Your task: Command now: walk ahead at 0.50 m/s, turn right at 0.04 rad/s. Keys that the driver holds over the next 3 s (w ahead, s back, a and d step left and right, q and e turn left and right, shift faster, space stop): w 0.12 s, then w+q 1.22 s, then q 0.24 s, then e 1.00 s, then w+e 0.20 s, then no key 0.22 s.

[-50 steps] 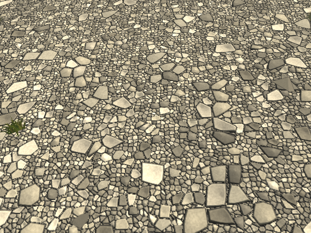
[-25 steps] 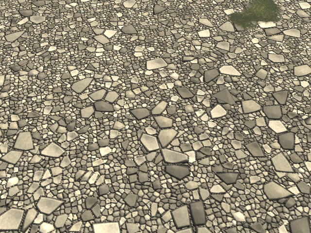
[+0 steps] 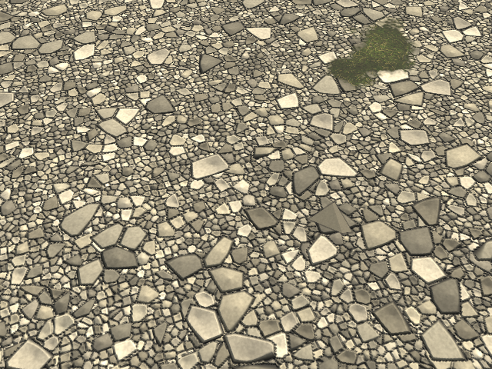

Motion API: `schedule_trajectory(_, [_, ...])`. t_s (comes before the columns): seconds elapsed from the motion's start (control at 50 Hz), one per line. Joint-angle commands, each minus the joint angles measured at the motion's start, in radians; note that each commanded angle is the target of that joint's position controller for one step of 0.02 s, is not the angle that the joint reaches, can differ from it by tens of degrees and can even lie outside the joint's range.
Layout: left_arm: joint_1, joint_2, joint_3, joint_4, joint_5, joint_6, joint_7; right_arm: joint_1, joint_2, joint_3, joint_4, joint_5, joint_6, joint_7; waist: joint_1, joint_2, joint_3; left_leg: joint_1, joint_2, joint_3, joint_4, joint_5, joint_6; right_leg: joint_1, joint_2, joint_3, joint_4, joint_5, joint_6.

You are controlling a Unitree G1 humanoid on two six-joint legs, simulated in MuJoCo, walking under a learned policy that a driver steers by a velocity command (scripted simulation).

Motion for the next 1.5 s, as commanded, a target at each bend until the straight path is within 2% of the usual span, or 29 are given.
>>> schedule_trajectory(0.02, [0.070,0.111,0.035,-0.035,0.007,-0.014,0.001,-0.033,-0.088,-0.023,-0.092,-0.008,-0.011,0.002,0.017,-0.096,-0.090,-0.296,0.101,-0.052,0.022,0.126,-0.006,0.308,-0.256,0.357,-0.311,0.116,-0.193])
schedule_trajectory(0.16, [0.100,0.147,0.051,0.028,0.006,-0.033,0.021,-0.154,-0.028,-0.009,-0.110,-0.013,0.015,0.000,0.027,-0.068,-0.007,-0.317,0.088,-0.035,-0.313,0.399,-0.047,0.269,-0.214,0.141,-0.410,0.212,-0.177])
schedule_trajectory(0.32, [0.174,0.175,0.070,0.107,-0.008,-0.015,0.036,-0.333,-0.026,-0.009,-0.189,0.001,0.007,0.038,0.100,-0.072,0.064,-0.330,0.031,-0.005,-0.569,0.432,0.020,0.452,-0.278,0.006,-0.365,0.222,-0.113])
schedule_trajectory(0.38, [0.140,0.202,0.080,0.107,-0.012,0.004,0.049,-0.272,-0.059,-0.027,-0.198,-0.007,0.008,0.049,0.052,-0.113,0.003,-0.204,-0.034,0.072,-0.579,0.291,0.071,0.508,-0.278,-0.046,-0.212,0.614,-0.072])
schedule_trajectory(0.42, [0.129,0.193,0.072,0.094,-0.007,0.021,0.065,-0.010,-0.144,-0.078,-0.137,-0.005,0.014,0.036,-0.082,-0.085,-0.156,0.186,-0.115,0.101,-0.617,0.317,0.129,0.388,-0.204,-0.120,0.161,0.778,-0.011])
schedule_trajectory(0.44, [0.158,0.135,0.047,0.065,0.024,0.014,0.070,0.132,-0.242,-0.105,-0.120,-0.001,0.023,0.016,-0.114,0.091,-0.267,0.486,0.087,-0.212,-0.610,0.383,0.205,0.122,-0.143,-0.129,0.505,0.368,0.037])
schedule_trajectory(0.46, [0.259,0.033,0.011,0.030,0.026,-0.018,0.049,0.108,-0.287,-0.103,-0.134,0.001,0.013,0.025,-0.005,0.275,-0.395,0.775,0.277,-0.778,-0.771,0.132,0.394,-0.270,0.061,0.050,0.792,-0.413,0.088])
schedule_trajectory(0.48, [0.140,0.131,0.027,0.032,-0.011,-0.049,0.034,0.126,-0.197,-0.085,-0.142,0.005,0.012,0.024,-0.089,0.142,-0.380,0.778,0.265,-0.775,-0.854,0.039,0.349,-0.377,0.009,0.178,0.851,-0.377,0.065])
schedule_trajectory(0.5, [0.054,0.156,0.033,0.004,-0.033,-0.064,0.028,0.083,-0.161,-0.076,-0.143,0.003,0.008,0.020,-0.088,0.096,-0.238,0.660,0.236,-0.629,-0.862,0.105,0.309,-0.429,-0.029,0.159,0.818,-0.283,0.046])
schedule_trajectory(0.54, [0.008,0.150,0.035,-0.002,0.010,-0.071,0.043,-0.028,-0.118,-0.062,-0.171,-0.003,0.011,0.014,-0.014,-0.021,-0.109,0.379,0.165,-0.444,-0.876,0.326,0.270,-0.329,-0.098,0.144,0.664,-0.162,0.048])
schedule_trajectory(0.62, [0.039,0.114,0.033,-0.007,0.023,-0.031,0.046,-0.051,-0.112,-0.060,-0.184,-0.013,0.007,-0.006,0.042,0.027,-0.071,0.187,0.111,-0.325,-0.935,0.515,0.283,-0.234,-0.114,0.122,0.526,-0.098,0.091])
schedule_trajectory(0.74, [-0.180,0.059,0.010,-0.052,0.014,-0.037,0.034,0.031,-0.140,-0.069,-0.151,0.004,0.024,-0.035,-0.039,0.057,-0.033,0.134,0.025,-0.239,-0.908,0.453,0.201,-0.160,-0.032,0.094,0.099,0.248,0.121])
schedule_trajectory(0.84, [-0.250,0.103,0.027,-0.070,-0.003,-0.059,0.008,0.089,-0.135,-0.070,-0.131,0.008,0.043,-0.044,-0.054,0.082,-0.028,0.263,0.077,-0.380,-0.805,0.370,0.178,-0.107,0.007,0.130,-0.058,0.199,0.089])
schedule_trajectory(0.9, [-0.085,0.149,0.057,-0.034,0.000,-0.072,0.015,0.044,-0.112,-0.066,-0.149,0.002,0.048,-0.042,0.046,0.109,-0.093,0.259,0.041,-0.394,-0.647,0.494,0.130,0.141,-0.002,0.112,-0.130,0.149,0.019])
schedule_trajectory(0.92, [0.058,0.195,0.073,-0.022,0.019,-0.076,0.024,0.027,-0.061,-0.046,-0.172,-0.010,0.042,-0.036,0.115,0.048,-0.225,0.152,-0.009,-0.332,-0.415,0.428,0.095,0.400,-0.138,0.225,-0.090,0.129,-0.048])
schedule_trajectory(0.94, [0.179,0.277,0.095,0.008,0.036,-0.064,0.027,0.163,0.007,-0.024,-0.192,0.006,0.032,-0.037,0.088,-0.229,-0.381,-0.201,-0.160,-0.188,-0.065,0.024,0.018,0.785,-0.377,0.632,-0.115,-0.010,-0.214])
schedule_trajectory(0.96, [0.192,0.211,0.084,0.017,0.006,-0.055,0.021,0.181,-0.063,-0.028,-0.188,0.016,0.027,-0.037,0.090,-0.310,-0.372,-0.367,-0.105,-0.177,0.103,-0.175,0.001,0.793,-0.450,0.854,-0.195,-0.229,-0.242])
schedule_trajectory(0.98, [0.143,0.137,0.064,0.004,0.001,-0.048,0.026,0.091,-0.139,-0.050,-0.188,0.017,0.032,-0.036,0.115,-0.182,-0.222,-0.416,-0.055,-0.176,0.162,-0.086,-0.008,0.666,-0.405,0.716,-0.222,-0.286,-0.195])
schedule_trajectory(1.0, [0.094,0.114,0.054,-0.001,0.009,-0.038,0.030,0.016,-0.142,-0.053,-0.205,0.005,0.039,-0.036,0.107,-0.104,-0.129,-0.399,-0.020,-0.135,0.155,-0.008,-0.013,0.535,-0.357,0.571,-0.235,-0.198,-0.157])
schedule_trajectory(1.04, [0.037,0.080,0.039,0.014,0.017,-0.034,0.030,-0.034,-0.112,-0.059,-0.229,-0.004,0.045,-0.027,0.062,-0.101,-0.023,-0.345,0.032,-0.122,0.072,0.069,-0.016,0.348,-0.280,0.389,-0.293,-0.029,-0.129])
schedule_trajectory(1.16, [0.029,0.133,0.060,0.074,0.010,-0.047,0.027,-0.074,-0.036,-0.042,-0.251,-0.003,0.066,-0.016,0.037,-0.093,0.007,-0.342,0.071,-0.083,-0.124,0.212,-0.042,0.287,-0.270,0.152,-0.386,0.181,-0.153])
schedule_trajectory(1.28, [0.072,0.178,0.069,0.125,-0.004,-0.027,0.035,-0.248,-0.012,-0.028,-0.285,0.001,0.046,0.019,0.101,-0.070,0.040,-0.276,0.047,0.005,-0.439,0.435,-0.015,0.356,-0.248,-0.031,-0.378,0.243,-0.102])
schedule_trajectory(1.34, [0.101,0.205,0.078,0.148,-0.020,-0.010,0.034,-0.300,-0.025,-0.033,-0.317,0.004,0.048,0.034,0.104,-0.078,0.061,-0.269,0.028,0.041,-0.514,0.354,0.021,0.445,-0.281,-0.067,-0.339,0.334,-0.083])
schedule_trajectory(1.4, [0.070,0.243,0.089,0.141,-0.035,0.015,0.049,-0.143,-0.096,-0.074,-0.295,-0.015,0.053,0.035,-0.007,-0.116,-0.041,-0.021,-0.089,0.128,-0.582,0.260,0.081,0.463,-0.252,-0.130,-0.027,0.887,-0.036])
schedule_trajectory(1.42, [0.063,0.224,0.081,0.134,-0.039,0.015,0.053,0.018,-0.149,-0.105,-0.255,-0.015,0.055,0.023,-0.093,-0.092,-0.126,0.223,-0.120,0.116,-0.662,0.396,0.118,0.360,-0.210,-0.155,0.189,0.836,0.006])
schedule_trajectory(1.44, [0.103,0.145,0.054,0.105,0.007,0.008,0.050,0.106,-0.233,-0.125,-0.240,-0.012,0.066,-0.002,-0.094,0.087,-0.221,0.537,0.060,-0.134,-0.629,0.719,0.188,0.066,-0.140,-0.150,0.519,0.216,0.067])
schedule_trajectory(1.46, [0.180,0.078,0.019,0.056,0.024,-0.013,0.038,0.032,-0.316,-0.123,-0.291,-0.031,0.056,-0.004,0.004,0.293,-0.409,0.790,0.352,-0.703,-0.709,0.853,0.440,-0.261,0.058,-0.006,0.889,-0.502,0.124])
schedule_trajectory(1.48, [0.107,0.185,0.040,0.070,0.000,-0.028,0.027,0.047,-0.232,-0.105,-0.306,-0.028,0.055,0.003,-0.080,0.109,-0.490,0.761,0.324,-0.635,-0.735,0.849,0.415,-0.281,-0.006,0.169,0.931,-0.456,0.112])
schedule_trajectory(1.5, [0.029,0.187,0.037,0.043,-0.021,-0.029,0.027,-0.001,-0.187,-0.090,-0.299,-0.022,0.049,0.005,-0.065,0.077,-0.354,0.649,0.276,-0.477,-0.728,0.866,0.371,-0.318,-0.041,0.150,0.890,-0.386,0.099])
